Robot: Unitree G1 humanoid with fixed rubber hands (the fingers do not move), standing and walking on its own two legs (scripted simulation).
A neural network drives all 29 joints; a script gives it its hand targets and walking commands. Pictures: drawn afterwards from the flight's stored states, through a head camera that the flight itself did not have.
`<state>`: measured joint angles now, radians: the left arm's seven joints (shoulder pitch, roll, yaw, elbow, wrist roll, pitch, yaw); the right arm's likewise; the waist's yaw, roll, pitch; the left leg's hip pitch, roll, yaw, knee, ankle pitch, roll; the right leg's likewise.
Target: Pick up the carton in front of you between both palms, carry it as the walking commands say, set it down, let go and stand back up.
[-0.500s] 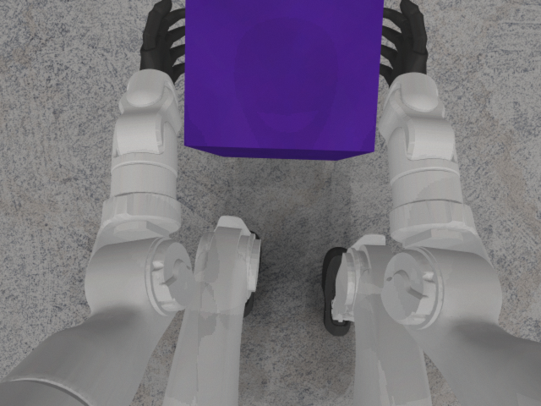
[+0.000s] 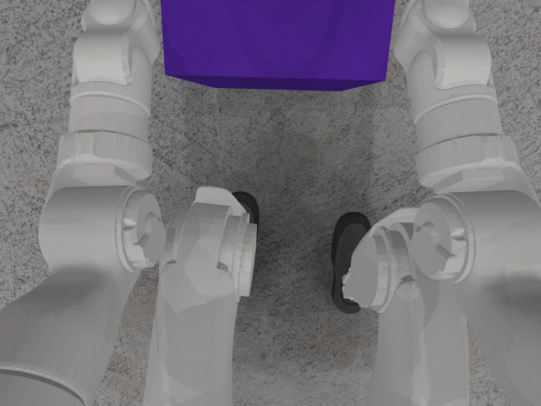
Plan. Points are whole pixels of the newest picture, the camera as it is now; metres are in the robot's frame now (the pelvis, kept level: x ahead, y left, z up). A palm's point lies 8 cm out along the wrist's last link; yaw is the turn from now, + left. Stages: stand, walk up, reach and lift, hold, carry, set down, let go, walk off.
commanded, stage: set down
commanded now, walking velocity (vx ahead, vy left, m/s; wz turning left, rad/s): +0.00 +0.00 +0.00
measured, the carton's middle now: out of the picture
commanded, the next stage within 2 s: none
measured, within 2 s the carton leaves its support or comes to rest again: rests again in 0.34 s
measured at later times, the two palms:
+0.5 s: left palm out of the picture +0.51 +0.23 -0.18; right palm out of the picture +0.55 -0.07 -0.18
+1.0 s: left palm out of the picture +0.51 +0.24 -0.18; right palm out of the picture +0.55 -0.07 -0.18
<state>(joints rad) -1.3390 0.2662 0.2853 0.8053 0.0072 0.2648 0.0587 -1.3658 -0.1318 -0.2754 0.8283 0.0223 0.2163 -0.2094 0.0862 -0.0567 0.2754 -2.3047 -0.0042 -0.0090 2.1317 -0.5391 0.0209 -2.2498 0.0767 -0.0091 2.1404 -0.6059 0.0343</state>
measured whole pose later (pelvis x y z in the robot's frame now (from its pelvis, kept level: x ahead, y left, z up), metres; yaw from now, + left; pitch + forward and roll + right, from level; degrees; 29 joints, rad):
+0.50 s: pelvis +0.00 -0.01 -0.02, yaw +0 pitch +37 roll -1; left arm -1.39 0.30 0.31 0.97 0.01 0.22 -0.01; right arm -1.43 -0.17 -0.27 0.99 0.01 0.18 -0.16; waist 0.09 -0.06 0.33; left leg -2.30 0.01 0.00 2.20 -0.55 0.01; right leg -2.27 0.11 0.00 2.22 -0.60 0.03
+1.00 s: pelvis -0.01 -0.01 -0.02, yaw +0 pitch +35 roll -1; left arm -1.44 0.31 0.40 1.03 0.10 0.17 -0.10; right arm -1.48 -0.18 -0.33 1.03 -0.08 0.15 -0.06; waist 0.09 -0.05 0.40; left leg -2.27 0.01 -0.01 2.21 -0.55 0.01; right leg -2.24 0.11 -0.01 2.23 -0.60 0.03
